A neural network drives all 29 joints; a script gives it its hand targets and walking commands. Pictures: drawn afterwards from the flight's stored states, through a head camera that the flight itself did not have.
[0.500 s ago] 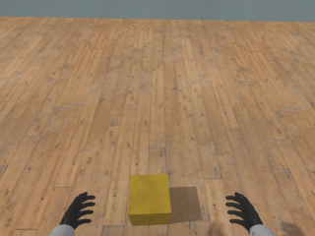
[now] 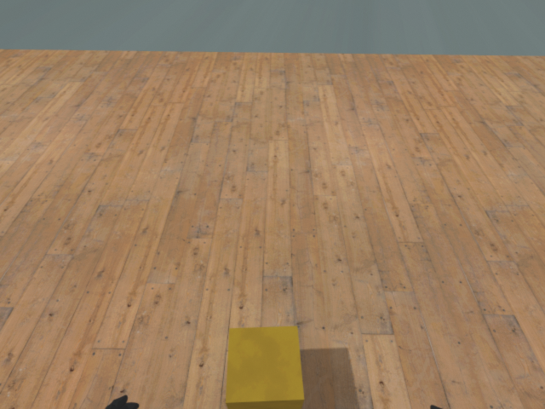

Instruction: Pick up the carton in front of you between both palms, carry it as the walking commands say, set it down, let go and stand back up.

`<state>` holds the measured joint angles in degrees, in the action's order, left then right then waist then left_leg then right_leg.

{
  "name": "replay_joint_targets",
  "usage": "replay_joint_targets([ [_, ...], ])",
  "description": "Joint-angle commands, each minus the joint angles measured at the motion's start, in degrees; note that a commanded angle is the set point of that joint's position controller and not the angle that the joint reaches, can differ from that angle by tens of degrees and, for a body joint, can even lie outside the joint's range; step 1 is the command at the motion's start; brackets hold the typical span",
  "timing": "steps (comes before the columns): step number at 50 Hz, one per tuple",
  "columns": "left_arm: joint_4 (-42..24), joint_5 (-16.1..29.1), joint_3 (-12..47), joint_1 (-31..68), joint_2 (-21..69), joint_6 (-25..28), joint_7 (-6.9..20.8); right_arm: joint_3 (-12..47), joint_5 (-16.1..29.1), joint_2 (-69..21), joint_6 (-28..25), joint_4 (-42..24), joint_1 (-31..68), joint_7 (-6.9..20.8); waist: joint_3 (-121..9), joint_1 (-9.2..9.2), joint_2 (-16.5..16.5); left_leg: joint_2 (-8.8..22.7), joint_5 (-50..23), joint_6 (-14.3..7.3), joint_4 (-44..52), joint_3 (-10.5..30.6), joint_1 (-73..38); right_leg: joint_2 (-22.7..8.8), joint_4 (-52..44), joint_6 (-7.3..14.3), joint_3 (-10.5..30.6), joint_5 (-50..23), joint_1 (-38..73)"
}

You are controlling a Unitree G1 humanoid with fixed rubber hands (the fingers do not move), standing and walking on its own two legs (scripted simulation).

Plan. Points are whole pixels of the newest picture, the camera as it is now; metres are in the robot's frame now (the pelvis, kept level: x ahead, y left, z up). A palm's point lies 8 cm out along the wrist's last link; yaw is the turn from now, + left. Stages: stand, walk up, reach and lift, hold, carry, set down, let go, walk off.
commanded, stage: stand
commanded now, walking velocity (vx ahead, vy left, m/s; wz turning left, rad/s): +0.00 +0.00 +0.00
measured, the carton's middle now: (264, 374) +0.36 +0.03 -0.64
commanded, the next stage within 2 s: none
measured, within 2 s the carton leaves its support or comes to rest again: neither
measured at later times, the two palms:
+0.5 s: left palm out of the picture +0.03 +0.25 -0.12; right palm out of the picture +0.04 -0.26 -0.13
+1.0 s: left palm out of the picture -0.05 +0.22 -0.14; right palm out of the picture -0.05 -0.23 -0.14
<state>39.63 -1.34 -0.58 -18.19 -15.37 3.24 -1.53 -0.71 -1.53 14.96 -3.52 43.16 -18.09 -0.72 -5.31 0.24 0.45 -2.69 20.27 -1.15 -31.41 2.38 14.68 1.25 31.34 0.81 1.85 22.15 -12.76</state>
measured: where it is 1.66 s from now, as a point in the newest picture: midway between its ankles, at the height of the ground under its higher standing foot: outside the picture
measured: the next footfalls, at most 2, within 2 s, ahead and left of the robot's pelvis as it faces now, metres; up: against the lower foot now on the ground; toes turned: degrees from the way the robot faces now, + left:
none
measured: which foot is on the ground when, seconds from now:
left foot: down 0.00-1.00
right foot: down 0.00-1.00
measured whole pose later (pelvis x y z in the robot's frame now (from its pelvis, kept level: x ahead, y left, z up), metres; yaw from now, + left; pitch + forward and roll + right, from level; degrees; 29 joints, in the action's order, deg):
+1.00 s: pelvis -0.01 +0.00 +0.00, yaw +1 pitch -1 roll +0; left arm 60.9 -0.8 2.3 -22.8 -10.1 0.0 -3.0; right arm 2.0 -0.7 9.9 0.4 63.4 -20.9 -2.5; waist -0.4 0.2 0.3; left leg -1.9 18.4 -0.8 -28.9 2.7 9.5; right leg 1.3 27.9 1.2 0.6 20.0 -7.0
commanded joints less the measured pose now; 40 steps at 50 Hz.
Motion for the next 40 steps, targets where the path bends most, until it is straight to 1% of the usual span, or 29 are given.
replay_joint_targets([
  [1,-2.52,0.30,-1.21,-1.88,-6.19,0.34,-0.47,-1.24,0.23,6.53,-0.25,-2.22,-1.69,-0.46,0.07,0.10,-0.18,6.67,-26.29,0.14,1.33,5.62,-1.29,-5.91,-1.39,-0.11,4.63,-26.07,0.40],
  [6,-0.80,0.57,-0.83,-3.32,-6.24,-0.42,-0.76,-0.75,0.49,6.54,0.56,-0.55,-2.53,-0.83,0.97,0.16,-0.25,6.49,-27.43,-0.25,0.47,5.16,-1.64,-5.74,-0.83,0.27,4.04,-27.84,0.34],
  [11,1.18,0.69,-0.66,-4.39,-6.19,-1.14,-1.01,-0.38,0.65,6.41,1.33,1.22,-3.09,-1.13,2.05,0.17,-0.32,6.33,-26.93,-0.56,0.38,4.78,-1.88,-5.63,-1.02,0.62,3.69,-27.67,0.55],
  [24,8.24,0.54,0.06,-7.12,-4.86,-2.34,-1.28,0.34,0.60,5.14,2.70,7.78,-4.97,-1.48,5.84,0.04,-0.28,6.32,-22.60,-1.08,2.81,4.78,-2.52,-5.69,-3.83,1.28,3.69,-23.82,2.17],
  [40,17.44,0.53,1.56,-9.08,-1.47,-2.93,-1.53,1.44,0.75,1.83,3.56,16.93,-6.68,-1.79,9.47,-0.01,-0.40,6.33,-19.21,-1.11,5.56,4.88,-3.05,-5.69,-6.65,1.66,3.55,-20.10,3.20],
])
